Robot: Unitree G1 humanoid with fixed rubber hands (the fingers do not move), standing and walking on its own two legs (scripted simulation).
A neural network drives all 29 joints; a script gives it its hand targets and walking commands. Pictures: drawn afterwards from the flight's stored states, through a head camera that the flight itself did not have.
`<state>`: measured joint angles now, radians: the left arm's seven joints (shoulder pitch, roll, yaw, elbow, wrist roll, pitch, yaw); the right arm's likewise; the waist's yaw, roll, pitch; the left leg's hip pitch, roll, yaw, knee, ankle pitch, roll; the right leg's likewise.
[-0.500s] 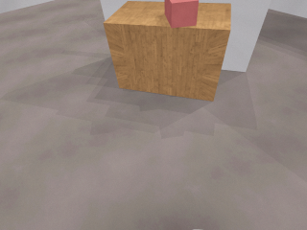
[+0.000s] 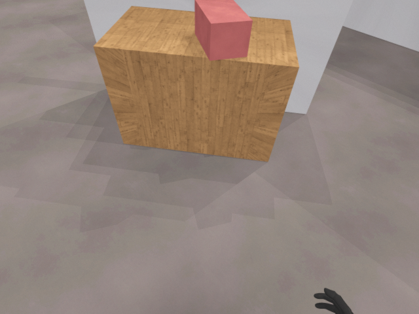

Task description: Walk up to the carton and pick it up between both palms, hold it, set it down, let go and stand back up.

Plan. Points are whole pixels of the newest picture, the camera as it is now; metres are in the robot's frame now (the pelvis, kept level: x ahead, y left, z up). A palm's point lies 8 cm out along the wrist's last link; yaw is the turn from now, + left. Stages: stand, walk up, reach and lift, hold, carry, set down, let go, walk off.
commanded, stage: walk up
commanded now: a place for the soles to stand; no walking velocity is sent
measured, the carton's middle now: (220, 27) +1.28 -0.06 -0.02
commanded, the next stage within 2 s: none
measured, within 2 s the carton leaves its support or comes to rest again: neither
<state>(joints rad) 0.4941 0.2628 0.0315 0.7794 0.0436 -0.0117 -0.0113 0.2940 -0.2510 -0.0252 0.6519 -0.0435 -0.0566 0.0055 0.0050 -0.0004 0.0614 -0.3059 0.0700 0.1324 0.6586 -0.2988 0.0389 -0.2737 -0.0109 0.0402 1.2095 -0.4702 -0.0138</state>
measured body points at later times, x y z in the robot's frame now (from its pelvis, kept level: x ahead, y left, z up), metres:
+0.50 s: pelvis +0.24 -0.02 +0.00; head +0.25 -0.05 +0.45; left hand +0.36 +0.22 -0.10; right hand +0.25 -0.29 -0.13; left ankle +0.20 +0.12 -0.63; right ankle +0.29 -0.11 -0.72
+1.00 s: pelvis +0.46 +0.06 +0.01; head +0.48 +0.08 +0.46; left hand +0.53 +0.32 -0.12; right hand +0.50 -0.21 -0.09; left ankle +0.50 +0.16 -0.72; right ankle +0.41 -0.08 -0.64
